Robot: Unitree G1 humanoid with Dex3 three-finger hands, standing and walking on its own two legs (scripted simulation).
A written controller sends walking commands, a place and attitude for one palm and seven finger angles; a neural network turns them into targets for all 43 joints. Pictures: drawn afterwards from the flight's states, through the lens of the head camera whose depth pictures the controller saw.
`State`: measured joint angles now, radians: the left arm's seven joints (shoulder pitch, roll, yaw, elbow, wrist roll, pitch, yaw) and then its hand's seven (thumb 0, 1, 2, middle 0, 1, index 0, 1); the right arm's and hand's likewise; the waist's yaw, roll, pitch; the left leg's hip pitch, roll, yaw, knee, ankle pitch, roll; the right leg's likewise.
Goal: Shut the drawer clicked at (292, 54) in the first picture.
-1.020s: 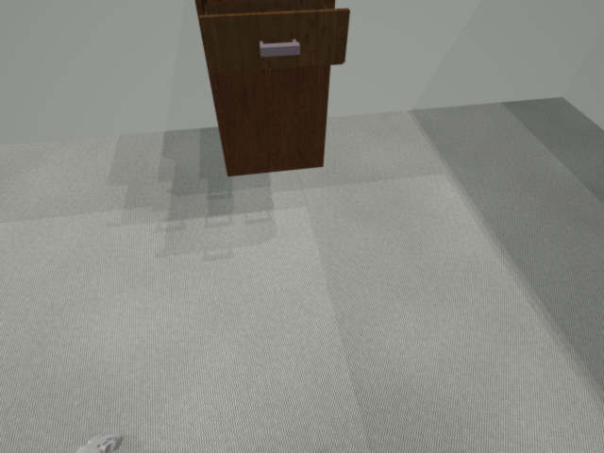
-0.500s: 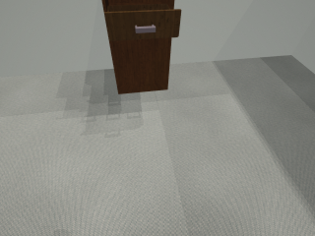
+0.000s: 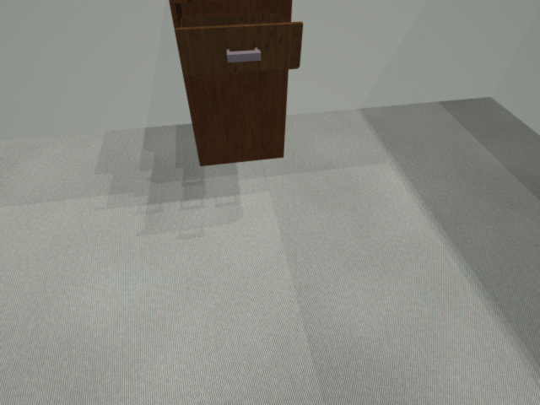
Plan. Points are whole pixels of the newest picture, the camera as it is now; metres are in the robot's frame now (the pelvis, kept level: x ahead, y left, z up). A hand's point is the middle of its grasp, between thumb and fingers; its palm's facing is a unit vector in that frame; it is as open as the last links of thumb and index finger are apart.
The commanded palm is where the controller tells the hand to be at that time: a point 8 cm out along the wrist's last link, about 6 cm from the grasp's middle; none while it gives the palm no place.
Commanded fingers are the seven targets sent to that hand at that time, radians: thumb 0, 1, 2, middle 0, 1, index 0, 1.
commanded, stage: look at it before walking up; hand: left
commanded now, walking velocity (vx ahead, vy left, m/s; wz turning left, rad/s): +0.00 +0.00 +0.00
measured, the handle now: (243, 53) +1.24 +0.16 -0.01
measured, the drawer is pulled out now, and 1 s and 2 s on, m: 0.28 0.28 0.28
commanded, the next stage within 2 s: walk to a spot facing it in 0.42 s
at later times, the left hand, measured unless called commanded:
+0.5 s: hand out of the picture +0.07 +0.25 -0.16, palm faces -0.04 -0.94 -0.34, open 7.4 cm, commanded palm none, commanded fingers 0.00 0.90 0.90 -0.20 -0.30 -0.20 -0.30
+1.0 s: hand out of the picture +0.05 +0.17 -0.20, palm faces -0.01 -0.99 -0.16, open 7.3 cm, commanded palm none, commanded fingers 0.00 0.90 0.90 -0.20 -0.30 -0.20 -0.30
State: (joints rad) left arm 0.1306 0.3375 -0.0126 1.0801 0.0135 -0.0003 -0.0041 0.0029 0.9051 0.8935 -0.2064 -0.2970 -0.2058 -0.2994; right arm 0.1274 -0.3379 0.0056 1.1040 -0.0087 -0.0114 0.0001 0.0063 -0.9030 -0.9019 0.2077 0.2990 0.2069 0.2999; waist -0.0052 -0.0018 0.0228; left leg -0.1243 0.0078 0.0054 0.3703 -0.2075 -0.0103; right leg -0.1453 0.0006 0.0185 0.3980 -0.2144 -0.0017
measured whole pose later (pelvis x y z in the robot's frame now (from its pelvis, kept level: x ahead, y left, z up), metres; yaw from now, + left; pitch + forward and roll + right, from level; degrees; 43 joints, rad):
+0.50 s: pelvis +0.00 +0.00 +0.00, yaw +0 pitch -2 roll +0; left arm 0.14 0.34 -0.01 1.09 0.01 0.00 0.00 0.00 0.91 0.89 -0.21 -0.30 -0.21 -0.30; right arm 0.13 -0.34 0.01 1.11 -0.01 -0.01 0.00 0.01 -0.90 -0.90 0.21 0.30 0.21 0.30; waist 0.00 0.00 0.03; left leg -0.12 0.01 0.01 0.36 -0.20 -0.01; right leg -0.15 0.00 0.02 0.39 -0.21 0.00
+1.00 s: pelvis +0.10 +0.00 -0.03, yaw -5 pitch +0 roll -1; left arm 0.43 0.14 0.03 1.08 0.04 -0.05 0.01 0.00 0.91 0.89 -0.21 -0.30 -0.20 -0.30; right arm 0.30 -0.20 -0.03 1.10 -0.01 -0.01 0.00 0.01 -0.91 -0.90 0.20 0.30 0.20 0.30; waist 0.04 0.00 0.03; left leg -0.37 0.06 0.07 0.98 -0.59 -0.01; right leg -0.15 0.05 0.09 0.61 -0.46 -0.03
